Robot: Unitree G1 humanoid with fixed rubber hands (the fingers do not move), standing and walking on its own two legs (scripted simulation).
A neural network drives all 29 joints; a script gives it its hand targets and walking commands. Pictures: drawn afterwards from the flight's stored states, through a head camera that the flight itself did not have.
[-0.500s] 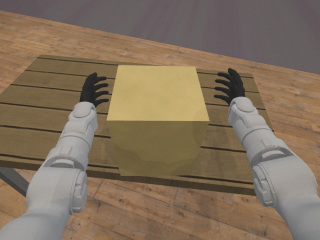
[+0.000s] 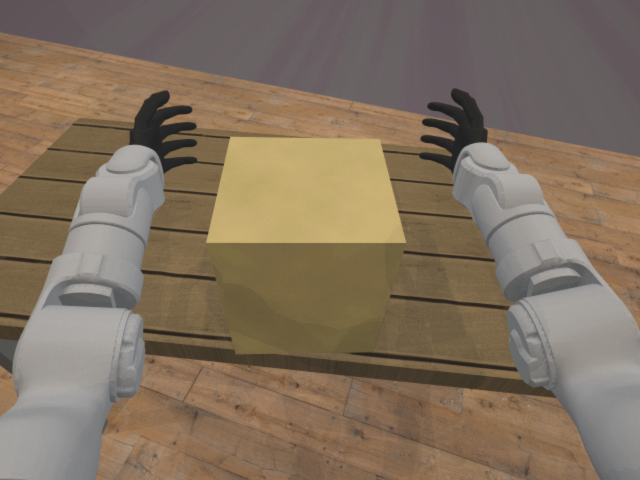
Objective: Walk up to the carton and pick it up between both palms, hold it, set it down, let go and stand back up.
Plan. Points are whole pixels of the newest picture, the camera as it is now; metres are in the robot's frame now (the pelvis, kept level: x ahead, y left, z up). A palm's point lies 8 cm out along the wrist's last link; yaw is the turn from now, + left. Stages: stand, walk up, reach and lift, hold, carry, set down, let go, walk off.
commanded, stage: set down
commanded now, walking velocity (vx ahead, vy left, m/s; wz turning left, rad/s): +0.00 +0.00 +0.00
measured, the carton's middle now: (305, 250) +0.42 +0.05 +0.05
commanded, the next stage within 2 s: none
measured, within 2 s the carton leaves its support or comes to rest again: neither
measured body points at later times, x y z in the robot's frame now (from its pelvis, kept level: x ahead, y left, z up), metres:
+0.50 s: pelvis +0.00 +0.00 +0.00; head -0.02 +0.02 +0.45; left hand +0.42 +0.24 +0.21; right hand +0.43 -0.17 +0.21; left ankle +0.03 +0.13 -0.74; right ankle +0.00 -0.12 -0.74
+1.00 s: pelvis -0.01 +0.00 +0.00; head -0.02 +0.02 +0.45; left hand +0.35 +0.24 +0.15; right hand +0.37 -0.17 +0.15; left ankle +0.03 +0.13 -0.74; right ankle +0.00 -0.12 -0.74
